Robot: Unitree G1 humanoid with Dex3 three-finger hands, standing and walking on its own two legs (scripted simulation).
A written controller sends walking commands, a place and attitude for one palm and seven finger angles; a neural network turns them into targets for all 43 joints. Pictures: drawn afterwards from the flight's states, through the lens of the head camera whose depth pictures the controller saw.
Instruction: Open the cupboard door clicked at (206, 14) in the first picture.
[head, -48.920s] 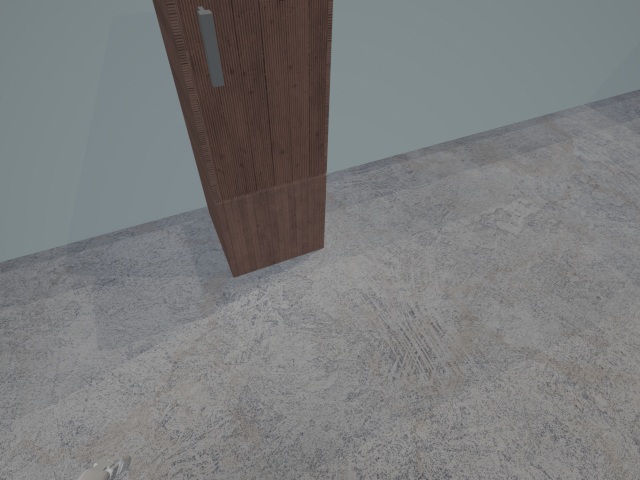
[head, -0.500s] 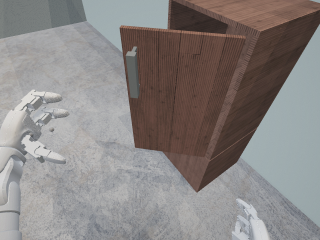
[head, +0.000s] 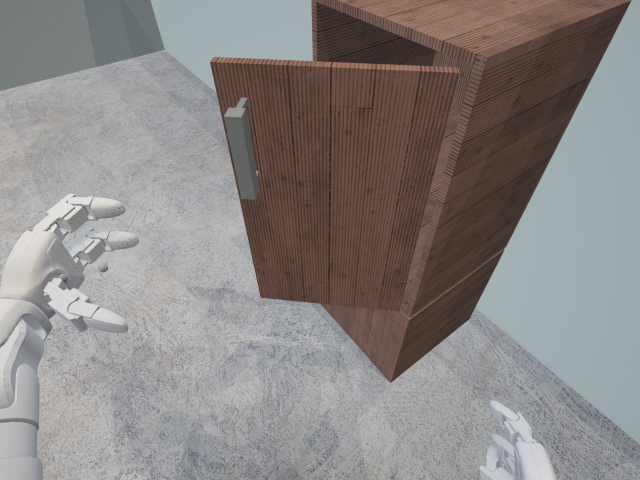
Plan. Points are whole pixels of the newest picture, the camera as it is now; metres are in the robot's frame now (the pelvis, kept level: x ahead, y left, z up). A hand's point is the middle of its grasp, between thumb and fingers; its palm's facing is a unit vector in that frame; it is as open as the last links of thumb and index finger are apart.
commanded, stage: raise the hand with hooked fingers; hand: left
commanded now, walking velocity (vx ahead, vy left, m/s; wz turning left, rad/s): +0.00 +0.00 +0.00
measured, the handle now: (246, 149) +0.57 +0.18 +0.12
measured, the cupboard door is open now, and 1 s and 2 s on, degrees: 46 46 46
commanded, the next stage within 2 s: move the hooked fingers beside the handle in 0.02 s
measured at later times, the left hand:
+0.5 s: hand (138, 237) +0.34 +0.25 +0.15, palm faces +0.03 -1.00 -0.04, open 14.0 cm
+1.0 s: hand (164, 204) +0.41 +0.25 +0.14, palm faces +0.00 -1.00 -0.02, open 14.0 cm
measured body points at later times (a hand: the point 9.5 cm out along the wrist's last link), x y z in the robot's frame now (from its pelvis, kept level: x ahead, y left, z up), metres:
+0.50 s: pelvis +0.00 -0.03 -0.01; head +0.01 -0.04 +0.44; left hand +0.33 +0.31 +0.15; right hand +0.15 -0.28 -0.09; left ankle +0.01 +0.08 -0.74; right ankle +0.01 -0.09 -0.74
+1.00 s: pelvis +0.00 +0.00 -0.01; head +0.03 +0.00 +0.44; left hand +0.40 +0.30 +0.14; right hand +0.09 -0.27 -0.11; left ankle +0.01 +0.08 -0.74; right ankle +0.01 -0.09 -0.74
